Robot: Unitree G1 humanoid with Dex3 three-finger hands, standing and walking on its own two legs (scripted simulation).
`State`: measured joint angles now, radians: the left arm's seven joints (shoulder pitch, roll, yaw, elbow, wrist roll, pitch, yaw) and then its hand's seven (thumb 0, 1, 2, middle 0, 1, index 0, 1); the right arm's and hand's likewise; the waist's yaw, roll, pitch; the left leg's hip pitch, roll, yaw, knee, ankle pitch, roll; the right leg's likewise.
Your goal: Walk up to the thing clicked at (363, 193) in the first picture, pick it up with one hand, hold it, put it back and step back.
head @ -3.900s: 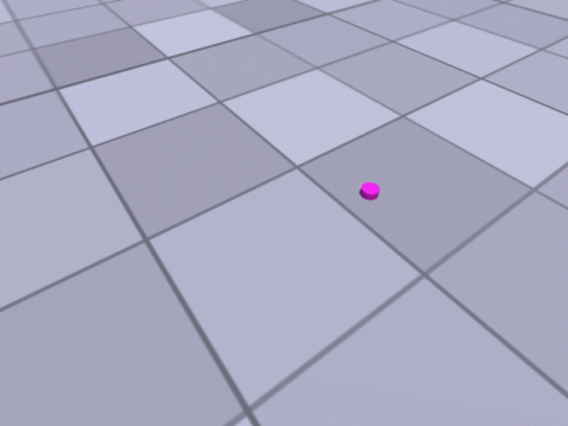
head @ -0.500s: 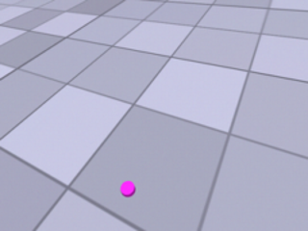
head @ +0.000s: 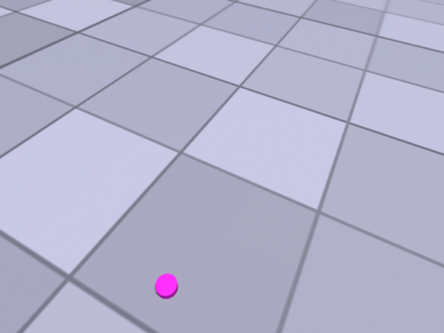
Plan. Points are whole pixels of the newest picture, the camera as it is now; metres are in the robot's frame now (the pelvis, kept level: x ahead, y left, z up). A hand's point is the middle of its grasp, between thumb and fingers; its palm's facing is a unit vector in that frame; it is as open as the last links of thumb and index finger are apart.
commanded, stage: walk up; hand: left
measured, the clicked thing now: (166, 286) +0.45 +0.20 -0.74
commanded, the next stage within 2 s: stand in 1.60 s
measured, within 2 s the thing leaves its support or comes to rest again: neither
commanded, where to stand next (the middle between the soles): +0.07 -0.03 m, yaw -1 degrees
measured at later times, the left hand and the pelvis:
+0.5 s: hand out of the picture +0.13 +0.24 -0.14, palm faces -0.03 -0.93 -0.36, open 7.3 cm; pelvis +0.04 -0.02 +0.01, yaw -1 degrees
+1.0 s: hand out of the picture +0.14 +0.24 -0.14, palm faces -0.03 -0.94 -0.34, open 7.3 cm; pelvis +0.05 -0.01 +0.02, yaw -1 degrees
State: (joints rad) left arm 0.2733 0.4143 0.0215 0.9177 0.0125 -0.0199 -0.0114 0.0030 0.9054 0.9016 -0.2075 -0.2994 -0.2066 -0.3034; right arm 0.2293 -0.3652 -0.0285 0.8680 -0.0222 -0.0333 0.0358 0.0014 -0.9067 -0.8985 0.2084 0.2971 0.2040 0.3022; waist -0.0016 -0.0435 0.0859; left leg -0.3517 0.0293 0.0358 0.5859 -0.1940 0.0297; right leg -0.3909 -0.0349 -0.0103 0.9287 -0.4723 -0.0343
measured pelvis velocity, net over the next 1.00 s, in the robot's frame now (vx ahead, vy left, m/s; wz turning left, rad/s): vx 0.05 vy -0.01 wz -0.01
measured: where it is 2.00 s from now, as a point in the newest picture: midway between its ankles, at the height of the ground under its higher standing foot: outside the picture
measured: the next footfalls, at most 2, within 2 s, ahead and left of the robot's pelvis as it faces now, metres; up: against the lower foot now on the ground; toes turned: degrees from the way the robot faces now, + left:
right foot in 0.14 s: +0.08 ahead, -0.14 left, +0.00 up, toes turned -2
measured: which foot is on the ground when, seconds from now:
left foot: down 0.00-1.00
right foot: up 0.00-0.12, down 0.14-1.00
